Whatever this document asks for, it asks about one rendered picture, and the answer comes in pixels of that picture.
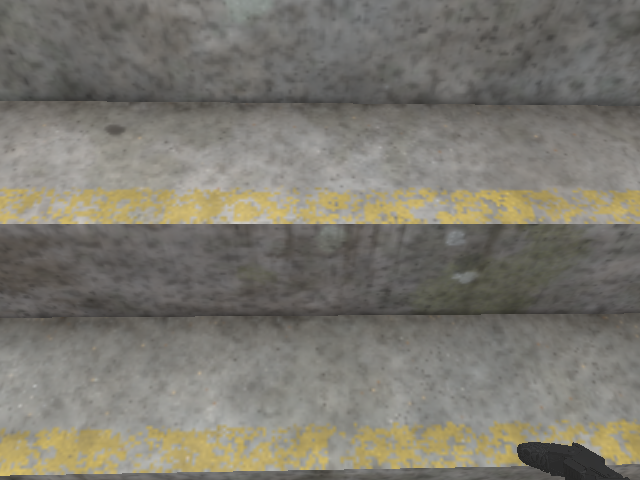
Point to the robot right hand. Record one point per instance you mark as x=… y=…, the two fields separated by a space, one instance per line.
x=572 y=462

